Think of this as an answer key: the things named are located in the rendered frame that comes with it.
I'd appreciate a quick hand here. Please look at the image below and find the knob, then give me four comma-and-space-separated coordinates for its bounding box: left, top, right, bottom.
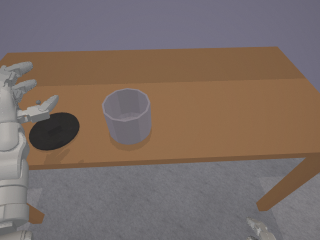
43, 118, 62, 134

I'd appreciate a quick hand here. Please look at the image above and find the table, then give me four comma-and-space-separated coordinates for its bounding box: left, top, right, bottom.
0, 46, 320, 224

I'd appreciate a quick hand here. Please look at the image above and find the robot right hand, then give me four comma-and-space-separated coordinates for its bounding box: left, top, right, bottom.
246, 217, 276, 240

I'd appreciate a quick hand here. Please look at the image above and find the lid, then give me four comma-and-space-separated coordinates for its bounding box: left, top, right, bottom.
29, 112, 80, 151

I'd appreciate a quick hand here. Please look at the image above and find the pot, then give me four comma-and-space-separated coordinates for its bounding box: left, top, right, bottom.
102, 88, 152, 145

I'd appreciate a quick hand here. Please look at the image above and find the robot left hand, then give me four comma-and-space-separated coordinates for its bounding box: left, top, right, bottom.
0, 61, 59, 124

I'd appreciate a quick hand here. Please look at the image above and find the robot left forearm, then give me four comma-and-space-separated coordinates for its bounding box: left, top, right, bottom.
0, 122, 30, 236

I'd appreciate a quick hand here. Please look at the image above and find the left robot upper arm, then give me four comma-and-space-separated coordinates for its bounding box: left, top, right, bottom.
0, 230, 34, 240

